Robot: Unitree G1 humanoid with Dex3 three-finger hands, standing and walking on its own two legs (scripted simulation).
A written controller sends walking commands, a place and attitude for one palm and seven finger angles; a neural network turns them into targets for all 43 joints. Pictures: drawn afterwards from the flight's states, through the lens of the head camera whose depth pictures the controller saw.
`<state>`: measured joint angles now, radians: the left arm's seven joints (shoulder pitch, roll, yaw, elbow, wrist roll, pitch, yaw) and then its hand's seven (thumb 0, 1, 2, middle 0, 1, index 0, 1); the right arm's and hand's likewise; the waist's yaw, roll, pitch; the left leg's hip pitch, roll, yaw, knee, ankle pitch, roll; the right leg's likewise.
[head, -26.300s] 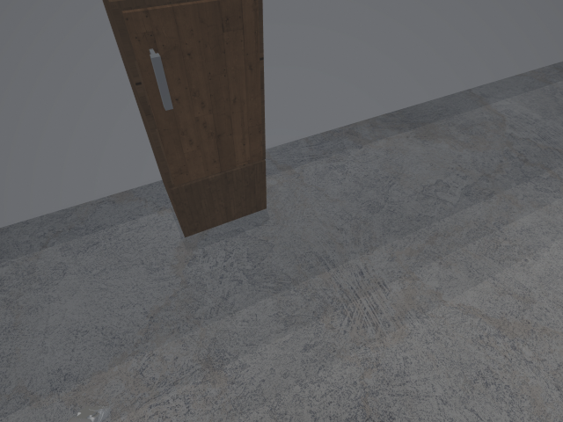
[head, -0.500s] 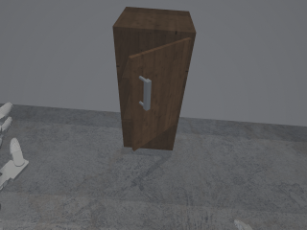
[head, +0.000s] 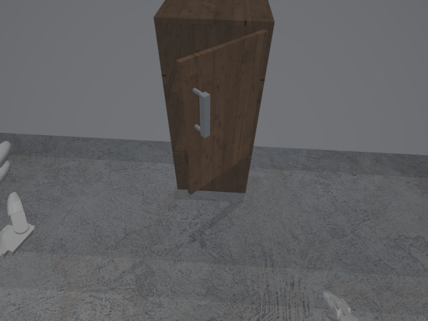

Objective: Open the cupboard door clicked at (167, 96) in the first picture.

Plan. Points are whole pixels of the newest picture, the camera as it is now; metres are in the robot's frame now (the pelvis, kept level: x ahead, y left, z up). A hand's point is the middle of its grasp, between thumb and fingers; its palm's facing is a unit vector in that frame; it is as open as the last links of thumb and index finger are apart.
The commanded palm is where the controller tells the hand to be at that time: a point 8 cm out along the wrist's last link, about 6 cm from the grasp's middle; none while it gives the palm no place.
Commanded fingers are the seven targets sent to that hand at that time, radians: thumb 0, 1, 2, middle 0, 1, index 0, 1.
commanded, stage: let the arm hang, fingers relaxed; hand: left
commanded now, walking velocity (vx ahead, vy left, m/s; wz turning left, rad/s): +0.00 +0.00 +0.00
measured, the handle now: (200, 113) +0.71 +0.08 -0.01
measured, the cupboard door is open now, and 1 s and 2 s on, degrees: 45 45 45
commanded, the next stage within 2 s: look to check the result in 1.14 s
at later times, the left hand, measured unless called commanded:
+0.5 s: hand out of the picture -0.04 +0.21 -0.17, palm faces +0.08 -0.97 -0.22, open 7.1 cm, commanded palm none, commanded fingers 0.00 0.90 0.90 -0.20 -0.30 -0.20 -0.30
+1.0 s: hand out of the picture +0.05 +0.23 -0.16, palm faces +0.03 -0.97 -0.24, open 7.4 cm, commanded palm none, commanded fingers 0.00 0.90 0.90 -0.20 -0.30 -0.20 -0.30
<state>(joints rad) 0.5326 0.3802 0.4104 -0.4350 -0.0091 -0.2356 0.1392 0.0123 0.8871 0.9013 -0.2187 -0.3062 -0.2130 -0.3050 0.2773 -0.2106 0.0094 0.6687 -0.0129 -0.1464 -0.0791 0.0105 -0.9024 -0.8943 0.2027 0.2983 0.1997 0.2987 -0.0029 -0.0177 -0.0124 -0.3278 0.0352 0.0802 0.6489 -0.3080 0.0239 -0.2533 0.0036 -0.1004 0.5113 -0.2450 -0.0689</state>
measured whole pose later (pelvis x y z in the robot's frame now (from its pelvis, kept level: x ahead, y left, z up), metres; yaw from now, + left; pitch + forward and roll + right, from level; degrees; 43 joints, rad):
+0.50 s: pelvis +0.00 +0.02 +0.01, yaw +3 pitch -1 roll -1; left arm 0.32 0.21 0.02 1.11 0.01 0.02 0.01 -0.01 0.98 0.90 -0.21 -0.30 -0.20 -0.30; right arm 0.25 -0.18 0.00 1.08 -0.02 0.03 -0.02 0.00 -0.92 -0.89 0.20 0.30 0.20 0.30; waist 0.01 0.00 0.07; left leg -0.24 0.01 0.02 0.42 -0.16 0.01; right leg -0.19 0.01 -0.08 0.40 -0.20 -0.03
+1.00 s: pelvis +0.00 +0.03 +0.01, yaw +2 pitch -2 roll +0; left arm 0.17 0.21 0.02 1.13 0.01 -0.01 0.01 0.00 0.91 0.90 -0.20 -0.30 -0.20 -0.30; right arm 0.21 -0.20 -0.01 1.14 -0.02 0.00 -0.02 0.00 -0.91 -0.89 0.20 0.30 0.20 0.30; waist -0.02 0.01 0.04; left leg -0.19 -0.01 0.05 0.37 -0.15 0.03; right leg -0.17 -0.01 -0.05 0.40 -0.20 -0.01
